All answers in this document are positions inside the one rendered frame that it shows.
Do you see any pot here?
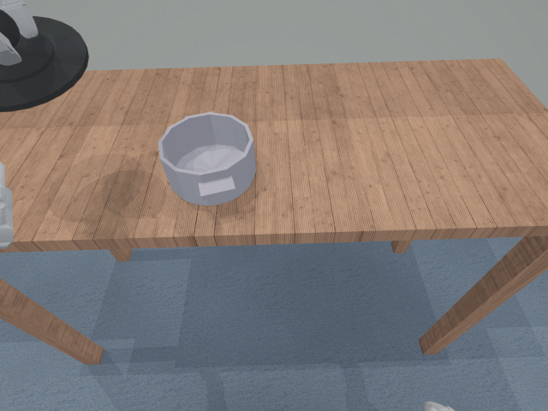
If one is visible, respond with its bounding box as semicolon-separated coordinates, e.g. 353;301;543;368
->
158;111;256;206

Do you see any lid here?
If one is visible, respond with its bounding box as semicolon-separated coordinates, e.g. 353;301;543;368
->
0;16;89;112

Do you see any robot left hand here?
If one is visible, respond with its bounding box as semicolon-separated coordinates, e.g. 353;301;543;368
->
0;0;38;66

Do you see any table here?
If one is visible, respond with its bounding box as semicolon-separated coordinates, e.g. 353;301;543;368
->
0;58;548;365

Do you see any knob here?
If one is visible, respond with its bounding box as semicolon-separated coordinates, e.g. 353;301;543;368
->
0;10;20;48

